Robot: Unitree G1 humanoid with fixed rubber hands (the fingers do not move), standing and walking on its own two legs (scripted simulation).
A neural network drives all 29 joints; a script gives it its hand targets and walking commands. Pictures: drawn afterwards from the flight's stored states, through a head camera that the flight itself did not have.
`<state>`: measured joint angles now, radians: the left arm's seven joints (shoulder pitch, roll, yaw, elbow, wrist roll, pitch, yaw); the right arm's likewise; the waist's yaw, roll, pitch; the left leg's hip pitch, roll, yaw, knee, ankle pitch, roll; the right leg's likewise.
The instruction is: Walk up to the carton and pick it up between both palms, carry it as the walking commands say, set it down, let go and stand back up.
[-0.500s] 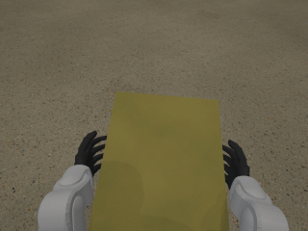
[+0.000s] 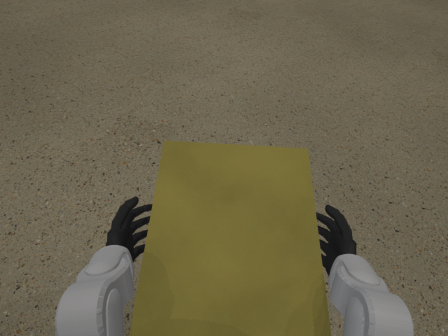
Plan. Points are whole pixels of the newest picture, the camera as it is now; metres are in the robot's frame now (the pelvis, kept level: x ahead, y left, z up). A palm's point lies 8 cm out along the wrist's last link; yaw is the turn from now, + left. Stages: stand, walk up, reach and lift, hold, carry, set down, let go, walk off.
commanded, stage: carry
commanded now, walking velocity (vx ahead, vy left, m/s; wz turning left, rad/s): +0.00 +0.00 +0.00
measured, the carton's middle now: (228, 251) +0.27 +0.01 +0.00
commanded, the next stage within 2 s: none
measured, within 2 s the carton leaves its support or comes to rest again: neither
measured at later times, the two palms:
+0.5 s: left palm (133, 262) +0.20 +0.14 +0.10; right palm (368, 294) +0.18 -0.18 +0.10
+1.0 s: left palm (125, 266) +0.20 +0.15 +0.09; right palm (358, 292) +0.19 -0.17 +0.10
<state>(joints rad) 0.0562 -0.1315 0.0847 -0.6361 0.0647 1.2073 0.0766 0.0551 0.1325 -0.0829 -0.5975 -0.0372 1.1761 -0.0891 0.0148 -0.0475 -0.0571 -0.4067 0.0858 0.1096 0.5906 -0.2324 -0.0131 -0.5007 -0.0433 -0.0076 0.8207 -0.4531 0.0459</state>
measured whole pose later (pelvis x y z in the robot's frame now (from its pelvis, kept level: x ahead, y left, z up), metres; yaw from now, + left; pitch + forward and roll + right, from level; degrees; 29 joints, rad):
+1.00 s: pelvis -0.04 +0.00 +0.01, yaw -2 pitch +3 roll +0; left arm 0.01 -0.13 0.09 -0.51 0.06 1.19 0.09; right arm 0.01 0.13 -0.11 -0.50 -0.06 1.19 -0.08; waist 0.00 -0.01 -0.09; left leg -0.40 0.10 0.15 0.49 -0.13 -0.01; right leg -0.34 -0.05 -0.11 0.53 -0.23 -0.01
